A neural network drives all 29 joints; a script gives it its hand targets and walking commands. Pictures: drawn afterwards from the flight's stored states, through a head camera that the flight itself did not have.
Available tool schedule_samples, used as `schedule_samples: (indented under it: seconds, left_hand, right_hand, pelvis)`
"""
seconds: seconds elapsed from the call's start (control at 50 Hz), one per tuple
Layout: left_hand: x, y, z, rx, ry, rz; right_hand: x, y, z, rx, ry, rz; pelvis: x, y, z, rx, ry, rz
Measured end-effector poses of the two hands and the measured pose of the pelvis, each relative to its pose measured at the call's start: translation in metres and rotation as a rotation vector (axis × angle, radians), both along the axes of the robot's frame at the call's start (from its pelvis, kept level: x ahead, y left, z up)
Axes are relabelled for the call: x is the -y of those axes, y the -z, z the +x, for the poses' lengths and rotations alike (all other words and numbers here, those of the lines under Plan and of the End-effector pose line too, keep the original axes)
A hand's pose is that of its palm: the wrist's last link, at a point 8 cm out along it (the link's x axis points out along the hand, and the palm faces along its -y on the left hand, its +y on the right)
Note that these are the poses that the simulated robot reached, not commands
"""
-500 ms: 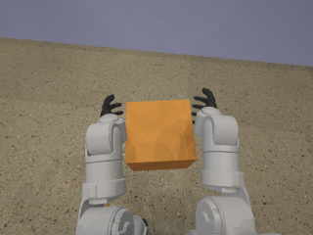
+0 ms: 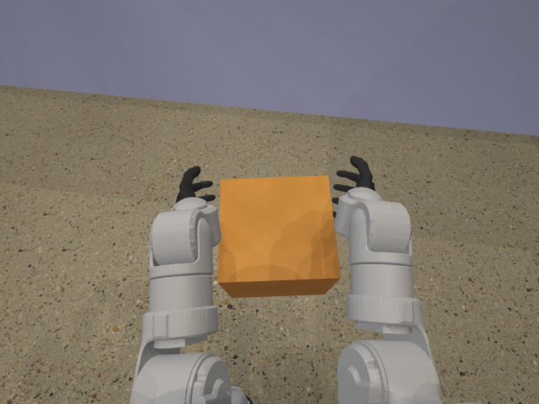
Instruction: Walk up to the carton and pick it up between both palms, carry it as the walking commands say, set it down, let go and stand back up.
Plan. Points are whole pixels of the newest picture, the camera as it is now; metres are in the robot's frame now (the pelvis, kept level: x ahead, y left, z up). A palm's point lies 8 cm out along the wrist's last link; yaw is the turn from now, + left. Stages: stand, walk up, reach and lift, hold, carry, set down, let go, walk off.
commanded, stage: carry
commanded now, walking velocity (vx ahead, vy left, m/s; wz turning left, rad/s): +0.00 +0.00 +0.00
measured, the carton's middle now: (276, 241) +0.36 +0.00 +0.02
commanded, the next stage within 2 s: hold in 0.62 s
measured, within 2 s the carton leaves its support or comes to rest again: neither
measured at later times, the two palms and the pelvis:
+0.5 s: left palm (197, 214) +0.34 +0.11 +0.11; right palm (364, 203) +0.36 -0.12 +0.12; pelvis +0.00 -0.01 +0.00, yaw +0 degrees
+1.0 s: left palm (223, 259) +0.31 +0.08 +0.05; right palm (399, 271) +0.28 -0.17 +0.06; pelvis +0.00 +0.00 +0.01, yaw -4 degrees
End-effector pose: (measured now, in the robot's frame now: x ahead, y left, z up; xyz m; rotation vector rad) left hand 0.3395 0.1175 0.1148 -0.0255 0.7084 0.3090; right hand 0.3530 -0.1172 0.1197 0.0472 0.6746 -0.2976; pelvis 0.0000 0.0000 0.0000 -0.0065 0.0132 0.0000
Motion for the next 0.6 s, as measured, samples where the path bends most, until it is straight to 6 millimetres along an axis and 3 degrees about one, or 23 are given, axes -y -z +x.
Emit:
schedule_samples:
  seconds: [0.6]
  left_hand:
    - [0.0071,0.0032,0.0040,-0.018,0.008,0.004]
  right_hand:
    - [0.0070,0.0019,0.0036,-0.004,0.005,0.003]
  pelvis:
    - [0.0052,-0.0005,0.0049,0.001,0.001,0.005]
